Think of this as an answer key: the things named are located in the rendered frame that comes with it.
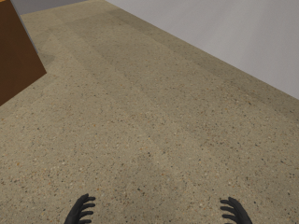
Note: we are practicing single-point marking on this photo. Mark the robot left hand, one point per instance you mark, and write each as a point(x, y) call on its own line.
point(75, 213)

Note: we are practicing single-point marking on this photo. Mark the pedestal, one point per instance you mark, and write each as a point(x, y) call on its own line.
point(20, 65)

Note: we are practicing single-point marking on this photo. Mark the robot right hand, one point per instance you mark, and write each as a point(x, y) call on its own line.
point(240, 215)

